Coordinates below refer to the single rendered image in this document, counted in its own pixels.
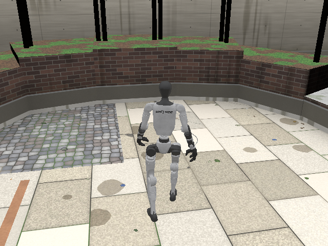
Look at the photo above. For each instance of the right robot upper arm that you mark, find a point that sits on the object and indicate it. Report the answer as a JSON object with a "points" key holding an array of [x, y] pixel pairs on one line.
{"points": [[183, 117]]}

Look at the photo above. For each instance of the right robot forearm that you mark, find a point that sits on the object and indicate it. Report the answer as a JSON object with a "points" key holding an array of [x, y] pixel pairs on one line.
{"points": [[189, 139]]}

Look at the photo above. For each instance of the right robot hand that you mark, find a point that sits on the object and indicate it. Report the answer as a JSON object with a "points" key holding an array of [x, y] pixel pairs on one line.
{"points": [[194, 153]]}

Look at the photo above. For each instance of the left robot thigh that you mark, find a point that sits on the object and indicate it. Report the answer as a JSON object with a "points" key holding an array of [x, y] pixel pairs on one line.
{"points": [[150, 163]]}

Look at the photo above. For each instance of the left robot forearm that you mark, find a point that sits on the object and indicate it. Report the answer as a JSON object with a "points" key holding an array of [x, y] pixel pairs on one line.
{"points": [[140, 132]]}

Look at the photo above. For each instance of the left robot upper arm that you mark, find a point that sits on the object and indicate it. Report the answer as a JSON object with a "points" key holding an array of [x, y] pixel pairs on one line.
{"points": [[146, 114]]}

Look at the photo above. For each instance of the left robot hand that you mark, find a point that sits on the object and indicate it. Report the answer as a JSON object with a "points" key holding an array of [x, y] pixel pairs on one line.
{"points": [[139, 141]]}

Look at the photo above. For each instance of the right robot foot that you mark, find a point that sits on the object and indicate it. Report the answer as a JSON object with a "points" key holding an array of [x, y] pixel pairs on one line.
{"points": [[172, 196]]}

